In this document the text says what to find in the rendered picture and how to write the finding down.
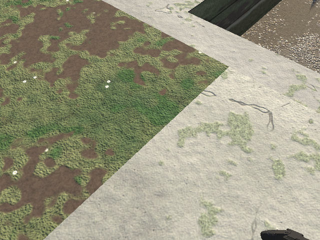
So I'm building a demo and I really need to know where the right robot hand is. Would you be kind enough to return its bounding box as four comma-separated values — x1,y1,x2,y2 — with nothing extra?
260,228,309,240

